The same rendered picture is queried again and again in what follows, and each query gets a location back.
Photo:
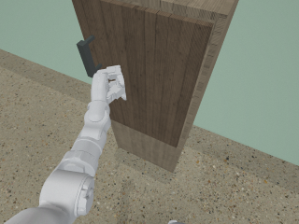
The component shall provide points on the cupboard door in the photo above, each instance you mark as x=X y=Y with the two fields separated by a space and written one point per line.
x=160 y=55

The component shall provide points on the handle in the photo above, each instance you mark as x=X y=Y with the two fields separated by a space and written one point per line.
x=86 y=56

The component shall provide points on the left robot upper arm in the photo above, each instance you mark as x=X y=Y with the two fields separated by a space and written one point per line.
x=66 y=196

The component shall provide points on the robot left hand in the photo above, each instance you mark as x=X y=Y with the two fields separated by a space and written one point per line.
x=105 y=91

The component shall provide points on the left robot forearm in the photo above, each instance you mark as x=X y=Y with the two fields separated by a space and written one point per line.
x=88 y=147

